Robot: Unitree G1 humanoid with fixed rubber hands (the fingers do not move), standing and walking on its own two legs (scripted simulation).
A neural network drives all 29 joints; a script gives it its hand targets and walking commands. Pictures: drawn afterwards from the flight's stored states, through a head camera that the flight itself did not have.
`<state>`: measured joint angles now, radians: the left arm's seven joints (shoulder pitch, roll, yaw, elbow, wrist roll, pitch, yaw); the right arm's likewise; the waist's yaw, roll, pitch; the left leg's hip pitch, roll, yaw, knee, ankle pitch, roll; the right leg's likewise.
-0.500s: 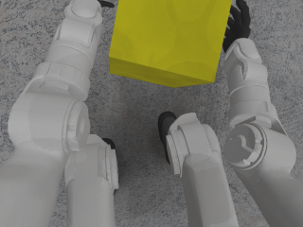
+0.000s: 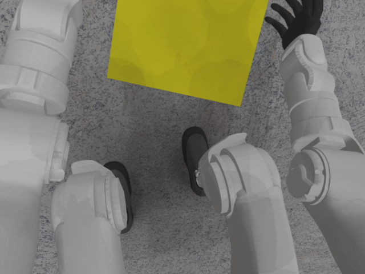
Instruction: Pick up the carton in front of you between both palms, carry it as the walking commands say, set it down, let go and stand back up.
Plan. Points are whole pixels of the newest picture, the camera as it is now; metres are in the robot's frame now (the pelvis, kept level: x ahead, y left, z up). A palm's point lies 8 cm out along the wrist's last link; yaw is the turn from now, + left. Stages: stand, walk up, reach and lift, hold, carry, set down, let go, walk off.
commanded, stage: set down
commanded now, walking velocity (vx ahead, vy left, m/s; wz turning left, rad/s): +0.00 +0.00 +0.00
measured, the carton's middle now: (177, 38) +0.50 -0.08 -0.26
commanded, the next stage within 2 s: let go in 0.92 s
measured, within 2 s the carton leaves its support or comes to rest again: neither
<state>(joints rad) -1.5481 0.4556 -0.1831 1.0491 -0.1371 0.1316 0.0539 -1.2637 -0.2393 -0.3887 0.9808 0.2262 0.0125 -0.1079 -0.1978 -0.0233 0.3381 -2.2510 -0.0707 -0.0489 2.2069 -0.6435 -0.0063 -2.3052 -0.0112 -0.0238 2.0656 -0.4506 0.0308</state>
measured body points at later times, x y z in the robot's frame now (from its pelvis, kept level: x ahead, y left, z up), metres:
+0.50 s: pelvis +0.01 +0.00 +0.11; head +0.34 +0.00 +0.41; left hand +0.61 +0.09 -0.01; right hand +0.48 -0.27 +0.00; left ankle +0.08 +0.11 -0.35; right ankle +0.14 -0.12 -0.35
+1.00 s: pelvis +0.04 +0.00 +0.24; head +0.33 +0.00 +0.58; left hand +0.61 +0.10 +0.14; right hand +0.47 -0.28 +0.15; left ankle +0.08 +0.11 -0.35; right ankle +0.14 -0.12 -0.35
